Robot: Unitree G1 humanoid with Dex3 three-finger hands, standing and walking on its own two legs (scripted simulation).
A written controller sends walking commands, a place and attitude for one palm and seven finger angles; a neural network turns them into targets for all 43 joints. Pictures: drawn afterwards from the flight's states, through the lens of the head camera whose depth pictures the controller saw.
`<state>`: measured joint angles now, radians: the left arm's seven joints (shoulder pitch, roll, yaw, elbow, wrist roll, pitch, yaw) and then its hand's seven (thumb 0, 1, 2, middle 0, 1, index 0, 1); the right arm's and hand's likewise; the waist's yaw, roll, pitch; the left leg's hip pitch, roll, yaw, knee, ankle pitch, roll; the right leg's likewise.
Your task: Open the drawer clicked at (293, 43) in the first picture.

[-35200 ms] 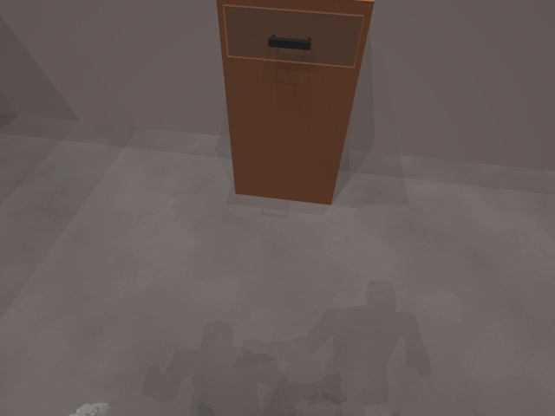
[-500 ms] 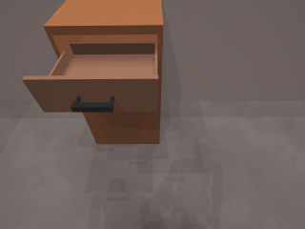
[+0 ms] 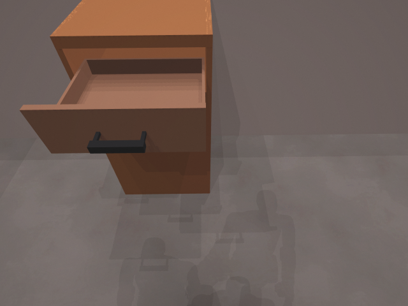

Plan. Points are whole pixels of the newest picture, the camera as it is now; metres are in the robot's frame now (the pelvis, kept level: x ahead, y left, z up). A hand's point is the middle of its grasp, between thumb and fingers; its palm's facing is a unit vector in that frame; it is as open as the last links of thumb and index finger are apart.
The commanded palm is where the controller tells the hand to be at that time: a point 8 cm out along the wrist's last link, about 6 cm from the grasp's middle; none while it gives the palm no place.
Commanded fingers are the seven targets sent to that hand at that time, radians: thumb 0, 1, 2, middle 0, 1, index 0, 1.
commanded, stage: look to check the result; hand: left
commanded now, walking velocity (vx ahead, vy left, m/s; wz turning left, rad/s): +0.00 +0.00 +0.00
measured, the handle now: (119, 140) +0.48 +0.25 +0.02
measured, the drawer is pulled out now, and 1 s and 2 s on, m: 0.29 0.29 0.29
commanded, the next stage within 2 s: stand and wait in 0.42 s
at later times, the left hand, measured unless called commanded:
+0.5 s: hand out of the picture +0.02 +0.16 -0.17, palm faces +0.05 -0.98 -0.21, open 7.4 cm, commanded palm none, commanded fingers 0.00 0.90 0.90 -0.20 -0.30 -0.20 -0.30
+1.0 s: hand out of the picture +0.03 +0.17 -0.17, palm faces +0.04 -0.97 -0.22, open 7.4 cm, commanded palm none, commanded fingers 0.00 0.90 0.90 -0.20 -0.30 -0.20 -0.30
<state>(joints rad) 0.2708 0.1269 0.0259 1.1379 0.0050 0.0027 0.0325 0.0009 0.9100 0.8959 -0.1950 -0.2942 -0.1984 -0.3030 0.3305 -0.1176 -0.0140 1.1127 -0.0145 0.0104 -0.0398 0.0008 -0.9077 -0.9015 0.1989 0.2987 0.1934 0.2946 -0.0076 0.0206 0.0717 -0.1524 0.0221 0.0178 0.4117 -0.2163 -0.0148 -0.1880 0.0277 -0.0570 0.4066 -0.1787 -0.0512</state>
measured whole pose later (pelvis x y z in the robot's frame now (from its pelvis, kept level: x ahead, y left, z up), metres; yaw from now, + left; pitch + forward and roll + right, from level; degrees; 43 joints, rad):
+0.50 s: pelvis +0.01 -0.01 +0.00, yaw +0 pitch -2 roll +0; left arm 0.25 0.13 0.03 1.14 0.00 -0.01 0.03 0.00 0.91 0.90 -0.20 -0.29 -0.20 -0.30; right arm 0.30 -0.12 -0.01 1.12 -0.02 0.01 -0.04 0.00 -0.91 -0.90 0.20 0.30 0.19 0.29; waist -0.01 0.02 0.07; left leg -0.13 0.04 0.01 0.39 -0.22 -0.03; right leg -0.16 0.05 -0.06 0.38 -0.18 -0.07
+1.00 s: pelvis +0.02 -0.01 +0.00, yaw +0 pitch -2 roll +0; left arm 0.23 0.16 0.03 1.14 0.00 -0.01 0.03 0.00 0.91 0.90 -0.20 -0.29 -0.20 -0.30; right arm 0.28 -0.15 -0.02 1.12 -0.02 0.01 -0.04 0.00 -0.91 -0.90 0.20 0.30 0.19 0.29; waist -0.01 0.02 0.08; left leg -0.11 0.05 0.01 0.38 -0.23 -0.04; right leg -0.14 0.06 -0.06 0.36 -0.18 -0.07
